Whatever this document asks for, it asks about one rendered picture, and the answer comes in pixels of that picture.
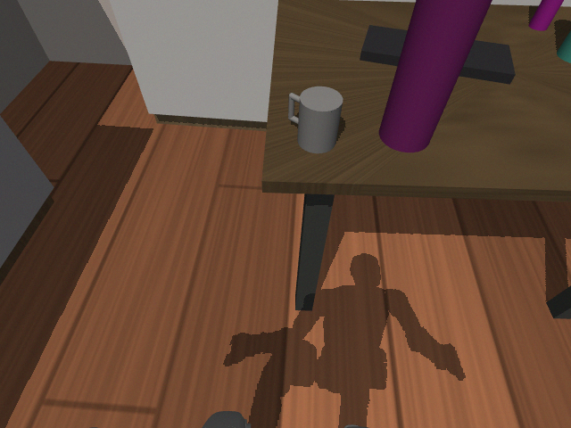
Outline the table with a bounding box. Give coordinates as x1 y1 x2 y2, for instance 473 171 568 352
261 0 571 319

